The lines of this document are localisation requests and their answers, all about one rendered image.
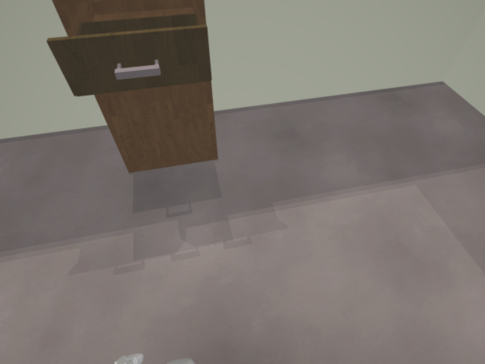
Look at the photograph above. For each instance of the cabinet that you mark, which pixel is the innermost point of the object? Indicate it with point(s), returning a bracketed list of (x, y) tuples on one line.
[(156, 127)]

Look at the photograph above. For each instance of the drawer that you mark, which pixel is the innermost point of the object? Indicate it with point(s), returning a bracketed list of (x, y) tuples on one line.
[(88, 60)]

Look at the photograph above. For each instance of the handle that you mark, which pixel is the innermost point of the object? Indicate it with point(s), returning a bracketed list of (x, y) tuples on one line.
[(134, 72)]

